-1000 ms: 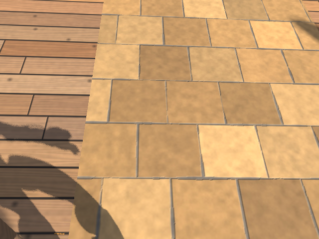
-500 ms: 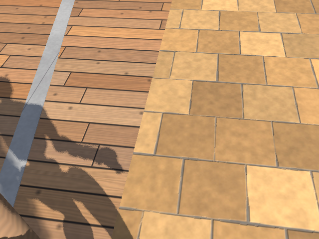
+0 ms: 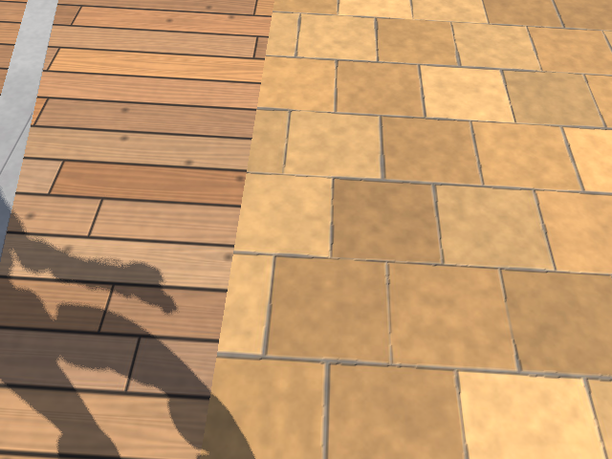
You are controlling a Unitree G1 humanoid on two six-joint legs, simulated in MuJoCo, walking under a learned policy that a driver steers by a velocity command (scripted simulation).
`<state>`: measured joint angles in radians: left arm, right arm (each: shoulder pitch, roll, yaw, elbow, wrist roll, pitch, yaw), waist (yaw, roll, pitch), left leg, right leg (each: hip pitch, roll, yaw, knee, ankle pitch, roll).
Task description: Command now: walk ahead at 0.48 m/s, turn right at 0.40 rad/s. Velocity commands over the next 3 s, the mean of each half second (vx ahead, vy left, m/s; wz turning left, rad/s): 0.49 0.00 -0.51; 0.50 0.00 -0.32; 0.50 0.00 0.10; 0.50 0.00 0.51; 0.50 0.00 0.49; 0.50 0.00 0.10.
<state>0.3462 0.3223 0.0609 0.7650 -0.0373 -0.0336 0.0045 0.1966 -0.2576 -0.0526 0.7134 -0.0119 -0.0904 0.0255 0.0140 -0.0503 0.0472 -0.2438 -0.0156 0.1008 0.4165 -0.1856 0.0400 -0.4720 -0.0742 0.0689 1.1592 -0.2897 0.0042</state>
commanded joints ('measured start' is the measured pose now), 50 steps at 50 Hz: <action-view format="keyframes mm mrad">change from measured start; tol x32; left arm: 1 20 38 19 -61 1 5 -5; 50 -96 75 15 -128 28 -43 -3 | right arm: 1 -7 -97 -38 -15 -1 -28 -4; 50 68 -94 -15 -7 6 -16 -1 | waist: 1 -6 136 -28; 13 -67 73 80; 20 103 -111 -433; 50 -38 129 -56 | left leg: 1 104 278 -195 -279 139 163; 11 215 311 15 -276 273 134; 16 351 297 108 37 940 82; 18 63 221 129 522 651 12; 19 -399 22 52 914 -358 -44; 20 -507 -19 -213 1032 -416 -39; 34 -258 54 -131 177 338 -97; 40 -274 37 -134 90 154 -14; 44 627 379 -696 17 34 282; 50 165 234 -445 -211 53 195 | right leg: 1 -146 -72 62 1 80 16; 13 -231 -19 -84 -495 231 -54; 17 233 145 -201 -570 162 -156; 20 898 -255 807 -841 -177 -457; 27 267 -98 287 -933 366 -305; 42 389 -50 214 -614 605 -159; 45 -283 149 124 135 -282 -29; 50 -205 -21 35 -33 -30 -23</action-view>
